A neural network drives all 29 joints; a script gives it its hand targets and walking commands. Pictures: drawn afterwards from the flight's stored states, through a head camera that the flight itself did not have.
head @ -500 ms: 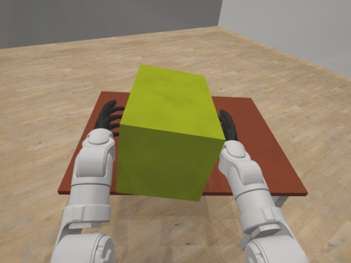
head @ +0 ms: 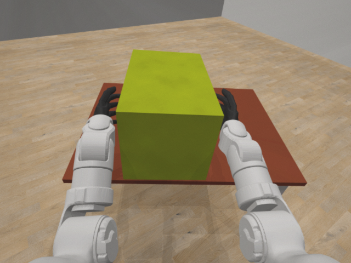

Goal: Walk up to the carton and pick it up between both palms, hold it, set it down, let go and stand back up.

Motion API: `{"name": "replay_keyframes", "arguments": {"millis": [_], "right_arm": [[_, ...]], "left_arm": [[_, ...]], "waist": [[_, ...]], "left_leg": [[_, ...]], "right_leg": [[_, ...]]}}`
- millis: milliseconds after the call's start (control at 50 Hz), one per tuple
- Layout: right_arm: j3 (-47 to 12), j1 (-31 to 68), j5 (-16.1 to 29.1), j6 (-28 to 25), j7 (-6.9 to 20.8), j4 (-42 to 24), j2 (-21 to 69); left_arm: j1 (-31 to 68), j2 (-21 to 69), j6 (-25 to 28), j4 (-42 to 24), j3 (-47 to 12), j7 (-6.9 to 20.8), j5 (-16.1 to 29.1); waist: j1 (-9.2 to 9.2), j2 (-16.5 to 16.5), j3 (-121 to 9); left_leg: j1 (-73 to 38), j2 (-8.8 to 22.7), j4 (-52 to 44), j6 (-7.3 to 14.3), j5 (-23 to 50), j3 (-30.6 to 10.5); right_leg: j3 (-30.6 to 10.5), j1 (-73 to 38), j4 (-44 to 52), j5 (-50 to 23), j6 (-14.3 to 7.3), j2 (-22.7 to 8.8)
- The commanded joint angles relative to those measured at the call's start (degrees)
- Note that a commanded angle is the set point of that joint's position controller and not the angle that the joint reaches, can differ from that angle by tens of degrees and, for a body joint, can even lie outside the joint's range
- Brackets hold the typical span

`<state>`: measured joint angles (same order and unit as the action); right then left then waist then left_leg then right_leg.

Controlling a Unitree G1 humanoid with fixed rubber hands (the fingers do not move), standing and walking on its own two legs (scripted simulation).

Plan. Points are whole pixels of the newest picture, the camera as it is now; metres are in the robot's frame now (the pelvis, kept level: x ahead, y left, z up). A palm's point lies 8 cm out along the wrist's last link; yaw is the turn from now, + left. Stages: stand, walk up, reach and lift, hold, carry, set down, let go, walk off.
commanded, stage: hold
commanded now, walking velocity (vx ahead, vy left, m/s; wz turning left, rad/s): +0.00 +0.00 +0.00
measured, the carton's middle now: (166, 109) +0.44 +0.02 +0.14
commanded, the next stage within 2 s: none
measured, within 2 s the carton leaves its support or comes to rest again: neither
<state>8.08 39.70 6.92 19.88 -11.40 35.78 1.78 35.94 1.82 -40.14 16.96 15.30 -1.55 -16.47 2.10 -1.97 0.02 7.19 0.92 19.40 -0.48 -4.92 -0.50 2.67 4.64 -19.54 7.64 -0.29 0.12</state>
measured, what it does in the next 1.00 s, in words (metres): stands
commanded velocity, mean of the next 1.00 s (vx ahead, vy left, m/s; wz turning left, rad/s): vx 0.00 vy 0.00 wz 0.00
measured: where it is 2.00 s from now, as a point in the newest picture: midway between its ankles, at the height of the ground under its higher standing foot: outside the picture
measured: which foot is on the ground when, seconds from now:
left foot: down 0.00-1.00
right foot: down 0.00-1.00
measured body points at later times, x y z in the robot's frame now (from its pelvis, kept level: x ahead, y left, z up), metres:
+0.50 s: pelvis +0.04 +0.00 +0.00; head -0.04 +0.01 +0.44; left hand +0.40 +0.16 +0.19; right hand +0.40 -0.13 +0.17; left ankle +0.07 +0.12 -0.74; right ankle +0.04 -0.11 -0.74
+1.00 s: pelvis +0.02 +0.00 +0.00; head -0.05 +0.02 +0.44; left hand +0.38 +0.16 +0.18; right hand +0.39 -0.12 +0.18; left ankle +0.07 +0.12 -0.75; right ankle +0.04 -0.11 -0.74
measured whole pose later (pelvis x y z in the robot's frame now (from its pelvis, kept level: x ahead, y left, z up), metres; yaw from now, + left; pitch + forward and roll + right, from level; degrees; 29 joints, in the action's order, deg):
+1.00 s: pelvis +0.02 +0.00 +0.00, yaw +0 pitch -9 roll -1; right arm 5.0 36.8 7.0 19.1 -13.0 32.2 1.8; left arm 33.0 2.0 -38.3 14.3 15.3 -0.1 -16.3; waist 2.1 -2.0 -0.1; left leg 4.0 0.9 20.9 -0.5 -7.7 -0.5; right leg 2.7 0.8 -19.5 9.6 -0.3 0.2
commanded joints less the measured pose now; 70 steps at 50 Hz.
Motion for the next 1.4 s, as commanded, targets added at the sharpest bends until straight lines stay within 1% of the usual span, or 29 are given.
{"name": "replay_keyframes", "arguments": {"millis": [0,20,100,160,180,240,260,300,340,400,500,540,560,580,660,700,760,840,860,900,1000,1040,1080,1160,1180,1260,1320,1360,1380], "right_arm": [[-20.66,59.62,-0.17,-8.47,8.97,-18.4,38.11],[-23.11,59.1,1.18,-8.85,8.35,-22.03,38.87],[-27.54,52.78,4.11,-7.47,6.57,-24.97,38.45],[-29.29,50.62,6.09,-6.61,5.74,-25.31,37.41],[-28.88,51.71,6.48,-6.4,5.68,-24.61,36.08],[-29.83,47.55,7.62,-5.03,4.21,-27.07,35.6],[-32.06,47.48,9.3,-4.99,3.79,-28.93,36.06],[-32.04,46.24,9.41,-3.9,2.78,-28.42,35.12],[-33.54,43.69,10.99,-3.29,2.0,-30.48,35.74],[-34.01,45.15,11.83,-2.86,1.4,-33.43,33.53],[-33.0,45.18,11.47,-3.09,1.47,-33.83,31.78],[-32.13,48.14,10.54,-3.54,2.13,-33.74,33.35],[-31.08,50.22,10.18,-4.22,2.72,-33.02,33.65],[-30.56,51.05,9.27,-4.33,3.17,-31.67,34.56],[-25.93,54.77,6.55,-5.66,5.02,-27.34,34.28],[-24.35,54.02,5.28,-6.15,5.96,-24.85,35.0],[-21.93,52.39,3.06,-6.41,6.91,-19.05,34.11],[-18.86,51.35,1.42,-7.18,7.88,-15.18,32.57],[-18.81,51.89,1.19,-7.4,8.47,-13.83,32.44],[-19.35,49.21,1.26,-7.58,8.49,-13.42,33.79],[-20.97,46.55,1.34,-7.6,7.92,-14.35,33.36],[-23.61,46.61,3.27,-7.79,6.79,-19.23,34.31],[-27.22,44.18,5.21,-8.07,5.8,-22.94,35.88],[-35.55,42.59,10.92,-7.02,3.15,-36.32,35.45],[-37.49,42.56,11.64,-6.3,2.82,-38.02,35.87],[-38.29,42.4,12.09,-5.14,0.91,-42.43,33.92],[-37.51,41.02,11.17,-4.08,0.48,-41.14,32.73],[-36.94,42.33,11.63,-4.39,0.73,-41.11,31.93],[-35.1,43.16,10.64,-3.37,1.14,-37.16,30.71]], "left_arm": [[55.81,33.57,11.5,-7.4,-25.51,5.98,13.04],[55.85,34.42,11.97,-11.83,-27.37,5.82,13.62],[48.83,34.54,11.03,-14.16,-30.04,5.26,13.57],[49.28,35.75,10.21,-18.59,-32.28,5.08,13.87],[48.21,36.11,9.48,-15.1,-31.99,5.19,13.31],[46.11,35.83,8.58,-18.7,-33.6,5.92,14.29],[44.8,35.97,8.36,-21.06,-34.17,6.06,14.07],[42.46,35.5,7.14,-19.5,-32.95,6.92,12.58],[40.12,35.0,6.21,-22.95,-33.06,7.85,11.83],[35.77,34.66,4.25,-20.16,-30.51,9.17,9.4],[34.88,35.88,2.45,-20.76,-30.07,10.72,7.93],[40.42,35.8,3.72,-21.03,-30.55,10.73,9.04],[44.77,37.15,4.24,-22.61,-32.37,10.18,10.12],[45.01,36.94,4.61,-20.11,-31.85,9.8,10.38],[50.05,38.33,5.9,-16.32,-31.75,9.31,11.08],[52.14,39.6,7.12,-16.45,-33.19,8.65,12.41],[49.5,38.19,6.77,-9.13,-28.63,8.86,9.45],[49.99,37.61,7.52,-9.12,-27.92,8.81,9.23],[52.31,36.51,7.7,-9.61,-27.25,8.68,7.95],[53.36,36.44,8.87,-13.68,-28.0,8.5,9.11],[47.02,34.49,8.52,-10.78,-26.17,8.47,7.72],[43.61,34.55,8.15,-12.99,-27.32,8.88,8.29],[46.2,35.83,9.02,-21.79,-31.6,8.69,10.04],[41.35,37.02,8.56,-30.86,-38.5,7.46,13.97],[41.98,36.19,8.7,-34.45,-39.2,6.97,14.38],[35.09,35.16,6.08,-30.46,-37.61,8.01,12.58],[30.41,34.39,4.02,-25.4,-34.84,9.45,9.55],[30.68,35.25,2.98,-26.37,-34.1,9.92,8.62],[33.08,34.37,2.55,-23.46,-32.39,10.03,7.35]], "waist": [[1.16,-0.75,-32.21],[1.45,0.23,-36.3],[1.31,0.8,-37.59],[1.98,1.73,-37.11],[1.98,2.64,-34.05],[4.91,0.89,-32.33],[4.14,0.98,-35.64],[4.69,0.7,-30.74],[4.68,2.12,-31.44],[3.86,-0.07,-25.59],[4.13,1.92,-21.6],[3.86,1.18,-20.83],[3.86,3.87,-22.82],[3.71,2.04,-21.39],[4.17,4.17,-18.9],[4.58,4.84,-22.28],[4.28,2.53,-15.08],[5.06,3.16,-16.11],[3.75,4.14,-16.17],[4.45,3.71,-18.94],[3.44,1.29,-19.44],[3.76,0.62,-21.46],[4.03,3.07,-30.2],[5.25,3.96,-38.93],[4.65,3.26,-40.38],[4.22,2.27,-33.58],[3.58,0.51,-25.45],[3.31,1.95,-25.62],[2.88,1.34,-20.81]], "left_leg": [[-6.1,-2.45,-2.58,2.36,-8.41,1.56],[-8.21,-2.87,-1.16,1.81,-3.93,1.62],[-13.42,-2.77,0.74,0.86,4.16,0.81],[-14.85,-2.46,0.54,0.13,6.62,0.42],[-15.02,-2.46,0.3,0.03,5.32,0.2],[-16.13,-2.97,1.79,-0.52,10.52,-0.33],[-16.9,-3.09,2.8,-0.71,13.48,-0.41],[-15.4,-3.61,2.14,-0.85,13.25,-0.24],[-16.31,-3.65,3.32,-1.22,17.86,-0.27],[-15.92,-4.35,2.62,-0.72,18.0,-0.08],[-17.27,-3.49,1.87,-1.67,19.54,-0.41],[-15.15,-3.47,0.97,-0.89,14.2,-0.13],[-15.94,-2.93,0.99,-1.33,13.61,-0.44],[-14.93,-2.83,0.35,-0.69,10.13,-0.49],[-12.18,-1.7,-1.71,-0.86,2.45,-0.74],[-11.97,-1.62,-1.82,-1.02,-0.66,-0.63],[-8.44,-1.16,-4.27,0.15,-6.48,-0.31],[-7.21,-1.13,-5.63,0.25,-9.37,0.18],[-5.64,-0.78,-6.76,0.69,-12.72,0.23],[-5.98,-1.24,-6.07,0.56,-10.02,0.66],[-9.98,-2.08,-4.36,0.84,-3.41,1.11],[-11.57,-2.53,-2.91,0.62,2.66,0.86],[-15.89,-2.42,-0.34,-0.61,10.47,0.78],[-21.73,-3.56,4.97,-2.53,26.18,-0.81],[-22.05,-3.6,5.66,-2.63,26.95,-1.12],[-20.31,-4.15,5.46,-1.98,24.83,-0.72],[-17.35,-3.95,3.16,-1.13,19.6,-0.39],[-18.21,-3.71,2.59,-1.11,20.36,-0.33],[-16.89,-3.54,1.44,-0.88,15.82,-0.15]], "right_leg": [[0.79,-2.25,3.6,9.67,3.19,0.59],[0.6,-4.39,2.69,4.36,3.22,0.91],[0.62,-6.27,2.71,-4.05,3.56,1.71],[0.85,-6.74,2.6,-6.51,3.43,2.65],[0.89,-4.76,3.3,-4.21,3.04,2.7],[0.52,-7.21,2.82,-11.73,3.41,2.78],[0.74,-9.46,1.8,-16.12,3.84,3.01],[0.49,-10.26,2.15,-18.32,4.27,2.74],[0.19,-12.89,1.09,-26.59,4.22,2.52],[0.39,-12.32,2.34,-25.5,4.71,2.75],[1.09,-10.72,3.56,-20.47,3.81,3.72],[0.95,-8.08,4.04,-14.62,3.73,3.37],[1.34,-6.72,4.27,-10.61,2.81,3.51],[1.31,-5.01,4.48,-7.75,2.73,3.35],[1.59,-1.18,5.26,1.8,1.52,3.27],[2.11,-0.42,4.73,3.25,1.19,3.03],[1.91,0.14,5.39,7.19,1.11,2.52],[2.01,-1.36,4.93,7.95,1.14,2.5],[2.22,-1.62,4.5,9.79,1.13,2.63],[2.38,-3.16,3.79,7.31,1.59,2.38],[1.83,-3.32,5.0,3.07,2.0,1.98],[1.62,-5.84,4.7,-3.11,2.76,1.81],[1.94,-8.56,3.16,-10.05,2.8,2.63],[1.33,-12.35,1.07,-27.82,4.05,3.92],[1.02,-12.48,0.74,-29.56,4.39,4.12],[0.74,-11.9,1.31,-31.71,4.87,3.44],[0.71,-11.57,2.16,-28.27,4.79,3.41],[1.25,-11.64,2.53,-25.95,4.13,3.53],[1.3,-8.16,3.54,-18.82,4.14,3.79]]}}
